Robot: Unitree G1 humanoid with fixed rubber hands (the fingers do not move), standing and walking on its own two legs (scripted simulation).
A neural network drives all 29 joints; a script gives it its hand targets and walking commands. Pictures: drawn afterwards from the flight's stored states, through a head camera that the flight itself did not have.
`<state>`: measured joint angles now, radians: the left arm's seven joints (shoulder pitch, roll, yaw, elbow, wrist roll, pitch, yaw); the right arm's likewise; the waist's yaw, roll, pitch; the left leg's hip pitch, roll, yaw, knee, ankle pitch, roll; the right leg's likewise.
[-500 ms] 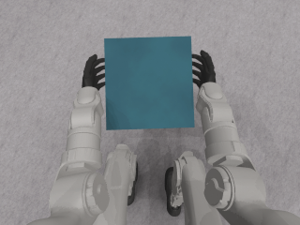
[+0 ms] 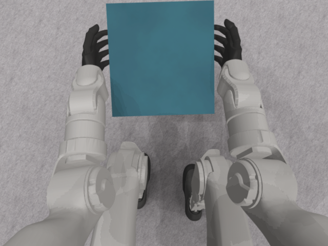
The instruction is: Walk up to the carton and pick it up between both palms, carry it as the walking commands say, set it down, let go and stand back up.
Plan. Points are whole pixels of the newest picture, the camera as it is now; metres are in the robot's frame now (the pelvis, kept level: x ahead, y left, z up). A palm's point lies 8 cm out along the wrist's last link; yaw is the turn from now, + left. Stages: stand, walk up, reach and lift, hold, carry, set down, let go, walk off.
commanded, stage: set down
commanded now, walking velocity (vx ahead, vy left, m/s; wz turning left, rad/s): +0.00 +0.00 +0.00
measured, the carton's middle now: (162, 70) +0.51 +0.05 -0.19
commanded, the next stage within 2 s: none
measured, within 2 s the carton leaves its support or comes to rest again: rests again in 1.56 s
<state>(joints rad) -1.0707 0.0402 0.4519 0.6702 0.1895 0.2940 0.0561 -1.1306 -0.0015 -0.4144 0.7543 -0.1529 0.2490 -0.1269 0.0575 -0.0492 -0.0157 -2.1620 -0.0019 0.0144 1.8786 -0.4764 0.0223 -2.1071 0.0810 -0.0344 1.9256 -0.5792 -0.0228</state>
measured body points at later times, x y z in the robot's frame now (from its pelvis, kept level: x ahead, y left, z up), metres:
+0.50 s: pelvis +0.00 +0.00 -0.05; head +0.34 +0.03 +0.23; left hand +0.52 +0.21 -0.20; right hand +0.55 -0.09 -0.20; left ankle +0.12 +0.11 -0.42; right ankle +0.09 -0.10 -0.42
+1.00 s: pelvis +0.00 +0.00 -0.08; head +0.35 +0.03 +0.20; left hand +0.53 +0.21 -0.23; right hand +0.55 -0.09 -0.23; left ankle +0.12 +0.11 -0.42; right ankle +0.09 -0.10 -0.42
